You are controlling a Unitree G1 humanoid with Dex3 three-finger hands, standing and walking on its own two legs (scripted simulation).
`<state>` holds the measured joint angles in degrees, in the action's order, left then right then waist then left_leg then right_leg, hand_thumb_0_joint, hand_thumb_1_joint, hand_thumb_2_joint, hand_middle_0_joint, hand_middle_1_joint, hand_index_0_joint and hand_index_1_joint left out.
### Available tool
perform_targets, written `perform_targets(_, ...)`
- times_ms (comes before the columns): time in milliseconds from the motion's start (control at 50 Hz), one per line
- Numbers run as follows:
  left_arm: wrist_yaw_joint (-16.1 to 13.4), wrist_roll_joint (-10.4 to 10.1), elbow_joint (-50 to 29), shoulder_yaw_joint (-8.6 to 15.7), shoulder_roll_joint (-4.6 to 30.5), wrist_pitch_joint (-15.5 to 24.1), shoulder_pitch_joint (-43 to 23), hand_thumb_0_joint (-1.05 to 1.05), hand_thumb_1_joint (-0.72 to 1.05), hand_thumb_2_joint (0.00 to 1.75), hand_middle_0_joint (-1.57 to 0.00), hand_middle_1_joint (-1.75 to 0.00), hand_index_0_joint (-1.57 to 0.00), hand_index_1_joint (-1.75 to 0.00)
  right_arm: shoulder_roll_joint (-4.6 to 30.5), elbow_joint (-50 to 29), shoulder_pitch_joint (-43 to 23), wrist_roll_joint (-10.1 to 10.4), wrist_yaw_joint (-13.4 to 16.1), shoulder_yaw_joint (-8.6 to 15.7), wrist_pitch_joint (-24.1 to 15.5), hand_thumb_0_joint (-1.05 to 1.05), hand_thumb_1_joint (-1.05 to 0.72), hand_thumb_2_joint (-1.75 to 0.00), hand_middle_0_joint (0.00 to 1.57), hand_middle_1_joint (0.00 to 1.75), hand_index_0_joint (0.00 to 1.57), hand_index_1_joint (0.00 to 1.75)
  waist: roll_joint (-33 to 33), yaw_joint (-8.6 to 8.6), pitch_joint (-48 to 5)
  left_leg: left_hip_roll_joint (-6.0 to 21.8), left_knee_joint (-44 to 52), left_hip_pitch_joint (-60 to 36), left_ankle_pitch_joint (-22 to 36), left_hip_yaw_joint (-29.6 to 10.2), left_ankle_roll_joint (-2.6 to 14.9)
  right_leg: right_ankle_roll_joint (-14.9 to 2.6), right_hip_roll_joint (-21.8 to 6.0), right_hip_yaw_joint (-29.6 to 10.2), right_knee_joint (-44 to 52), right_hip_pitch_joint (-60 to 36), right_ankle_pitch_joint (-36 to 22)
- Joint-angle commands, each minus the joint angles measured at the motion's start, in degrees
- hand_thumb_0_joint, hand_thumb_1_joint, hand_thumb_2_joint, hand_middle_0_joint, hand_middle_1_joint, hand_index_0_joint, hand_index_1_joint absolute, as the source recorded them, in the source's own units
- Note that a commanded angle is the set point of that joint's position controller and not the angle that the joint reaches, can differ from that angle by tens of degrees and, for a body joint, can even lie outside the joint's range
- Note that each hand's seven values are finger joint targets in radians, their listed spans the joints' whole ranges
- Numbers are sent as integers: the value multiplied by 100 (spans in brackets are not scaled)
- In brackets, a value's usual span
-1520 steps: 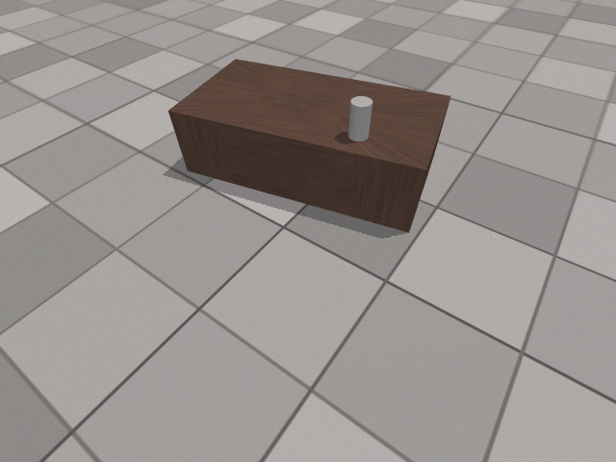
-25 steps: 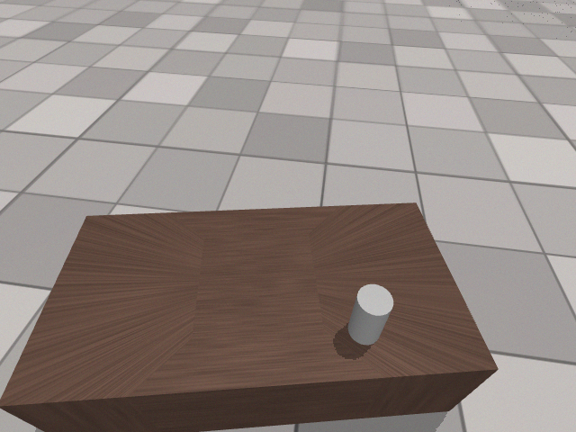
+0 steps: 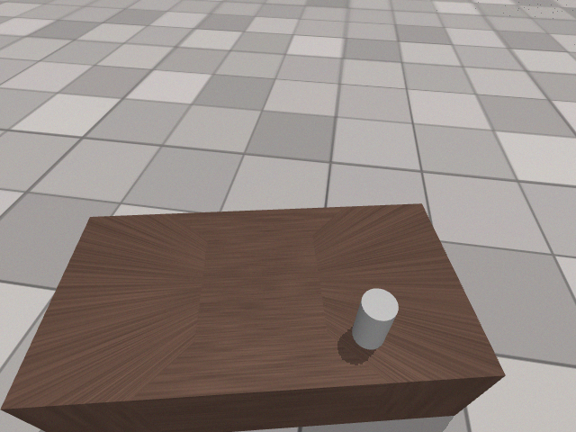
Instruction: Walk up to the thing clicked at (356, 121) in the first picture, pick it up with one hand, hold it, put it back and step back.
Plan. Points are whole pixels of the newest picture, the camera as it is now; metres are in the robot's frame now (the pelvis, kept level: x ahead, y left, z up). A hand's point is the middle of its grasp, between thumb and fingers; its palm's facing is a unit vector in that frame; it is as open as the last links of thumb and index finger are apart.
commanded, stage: stand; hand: right
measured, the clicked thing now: (373, 319) +0.47 -0.21 -0.34
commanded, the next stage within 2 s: none
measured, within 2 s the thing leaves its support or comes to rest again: neither
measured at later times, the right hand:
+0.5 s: hand out of the picture +0.06 -0.26 -0.16, palm faces -0.03 +0.93 -0.35, open 7.7 cm
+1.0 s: hand out of the picture +0.08 -0.27 -0.15, palm faces -0.04 +0.93 -0.35, open 7.4 cm
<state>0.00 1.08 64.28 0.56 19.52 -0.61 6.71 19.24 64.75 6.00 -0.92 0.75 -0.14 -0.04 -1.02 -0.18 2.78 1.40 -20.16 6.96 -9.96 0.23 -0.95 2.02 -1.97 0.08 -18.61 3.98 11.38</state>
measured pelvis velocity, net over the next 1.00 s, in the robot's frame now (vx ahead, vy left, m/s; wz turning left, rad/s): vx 0.01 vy -0.01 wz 0.02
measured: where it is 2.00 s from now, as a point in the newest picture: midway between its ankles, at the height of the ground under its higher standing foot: outside the picture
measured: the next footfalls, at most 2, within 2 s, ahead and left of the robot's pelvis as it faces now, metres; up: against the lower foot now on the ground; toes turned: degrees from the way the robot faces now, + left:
none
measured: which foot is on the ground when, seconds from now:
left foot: down 0.00-1.00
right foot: down 0.00-1.00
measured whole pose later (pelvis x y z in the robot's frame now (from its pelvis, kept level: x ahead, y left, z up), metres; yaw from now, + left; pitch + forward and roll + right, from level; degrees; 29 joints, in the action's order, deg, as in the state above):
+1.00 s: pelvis +0.01 -0.01 +0.00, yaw +1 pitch -3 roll +0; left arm 0.4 1.0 63.7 0.7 19.9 0.0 6.7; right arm 19.7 64.5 6.3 -0.9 0.2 0.0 0.1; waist -0.4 -0.3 3.0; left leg 2.1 -19.3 7.0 -9.7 -1.5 -2.1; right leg 0.9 -1.2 1.8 -18.3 3.6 12.0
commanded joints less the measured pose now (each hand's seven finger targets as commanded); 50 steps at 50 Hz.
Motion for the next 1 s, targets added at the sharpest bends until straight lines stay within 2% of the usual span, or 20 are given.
perform_targets(0, -87, -26, -320, 192, 1088, 134, -148, 0, 90, 90, -20, -30, -20, -30, 1247, -287, -195, 22, 63, 207, -135, 0, 8, -53, 20, 30, 20, 30, 97, 4, -328, 588, 257, -144, 1152, -499, 164, -187, -505, -336, 312, 73, -833)
perform_targets(80, -87, -12, -347, 212, 1120, 136, -172, 0, 90, 90, -20, -30, -20, -30, 1279, -308, -232, 26, 62, 227, -131, 0, -24, -85, 20, 30, 20, 30, 138, 8, -332, 580, 268, -124, 1064, -498, 173, -193, -509, -331, 330, 60, -791)
perform_targets(100, -76, -19, -331, 213, 1120, 135, -192, 0, 90, 90, -20, -30, -20, -30, 1253, -288, -145, 29, 59, 216, -129, 0, -32, -90, 20, 30, 20, 30, 79, -32, -232, 547, 357, -51, 687, -492, 145, -190, -497, -352, 387, 140, -517)
perform_targets(240, -61, 7, -345, 227, 1156, 145, -148, 0, 90, 90, -20, -30, -20, -30, 1284, -315, -235, 17, 30, 250, -124, 0, -88, -90, 20, 30, 20, 30, 133, 4, -162, 537, 413, 2, 310, -562, 161, -232, -489, -339, 449, 267, -196)
perform_targets(280, -53, 9, -335, 232, 1182, 151, -149, 0, 90, 90, -20, -30, -20, -30, 1259, -299, -162, 18, 22, 244, -114, 0, -90, -90, 20, 30, 20, 30, 55, -28, -172, 523, 414, -24, 164, -560, 149, -231, -482, -343, 466, 326, -62)
perform_targets(320, -58, 4, -360, 241, 1189, 151, -187, 0, 90, 90, -20, -30, -20, -30, 1303, -315, -196, 15, 28, 264, -123, 0, -90, -90, 20, 30, 20, 30, 143, -29, -283, 548, 389, -60, 421, -578, 156, -260, -513, -352, 399, 230, -262)
perform_targets(380, -45, -11, -358, 224, 1161, 158, -171, 0, 90, 90, -20, -30, -20, -30, 1277, -292, -154, 25, 22, 245, -127, 0, -90, -90, 20, 30, 20, 30, 159, -37, -249, 539, 394, -44, 336, -580, 149, -255, -507, -360, 419, 249, -211)
perform_targets(400, -45, -12, -391, 225, 1179, 164, -175, 0, 90, 90, -20, -30, -20, -30, 1293, -310, -144, 15, 23, 245, -136, 0, -90, -90, 20, 30, 20, 30, 168, -26, -366, 555, 336, -48, 634, -557, 160, -263, -534, -362, 368, 124, -465)
perform_targets(420, -49, -15, -380, 232, 1174, 161, -167, 0, 90, 90, -20, -30, -20, -30, 1292, -306, -178, 21, 30, 242, -139, 0, -90, -90, 20, 30, 20, 30, 175, -14, -372, 547, 339, -64, 681, -561, 153, -255, -527, -355, 350, 138, -549)
perform_targets(520, -52, -23, -353, 207, 1158, 162, -86, 0, 90, 90, -20, -30, -20, -30, 1273, -278, -156, 32, 27, 224, -142, 0, -90, -90, 20, 30, 20, 30, 89, 8, -337, 574, 318, -164, 905, -591, 141, -240, -509, -301, 342, 199, -560)
perform_targets(560, -62, -17, -373, 211, 1162, 164, -122, 0, 90, 90, -20, -30, -20, -30, 1281, -281, -116, 21, 32, 229, -139, 0, -90, -90, 20, 30, 20, 30, 89, -12, -419, 592, 259, -178, 1106, -569, 148, -251, -533, -300, 311, 119, -749)
perform_targets(580, -58, -31, -373, 215, 1169, 157, -169, 0, 90, 90, -20, -30, -20, -30, 1286, -263, -63, 25, 39, 220, -125, 0, -90, -90, 20, 30, 20, 30, 98, -38, -373, 555, 269, -75, 950, -536, 151, -250, -547, -342, 326, 85, -700)
perform_targets(740, -73, -30, -389, 223, 1225, 176, -149, 0, 90, 90, -20, -30, -20, -30, 1278, -300, -107, 28, 28, 226, -123, 0, -90, -90, 20, 30, 20, 30, 96, -17, -368, 589, 250, -121, 1149, -551, 146, -251, -553, -300, 320, 27, -887)
perform_targets(780, -67, -33, -391, 218, 1222, 178, -152, 0, 90, 90, -20, -30, -20, -30, 1273, -311, -115, 28, 24, 218, -126, 0, -90, -90, 20, 30, 20, 30, 92, -18, -370, 587, 243, -142, 1114, -540, 145, -254, -556, -310, 330, 31, -871)
perform_targets(840, -58, -31, -371, 216, 1190, 180, -141, 0, 90, 90, -20, -30, -20, -30, 1267, -302, -119, 28, 20, 214, -119, 0, -90, -90, 20, 30, 20, 30, 76, -5, -220, 567, 339, -57, 821, -584, 133, -244, -532, -303, 390, 145, -532)
perform_targets(880, -55, -32, -400, 220, 1196, 191, -166, 0, 90, 90, -20, -30, -20, -30, 1315, -326, -146, 23, 20, 232, -130, 0, -90, -90, 20, 30, 20, 30, 119, -2, -337, 594, 265, -138, 1013, -572, 157, -251, -547, -322, 385, 72, -726)
perform_targets(980, -53, -31, -394, 235, 1228, 193, -152, 0, 90, 90, -20, -30, -20, -30, 1277, -334, -113, 29, 8, 222, -131, 0, -90, -90, 20, 30, 20, 30, 156, -9, -287, 581, 315, -88, 922, -579, 138, -264, -553, -310, 394, 62, -625)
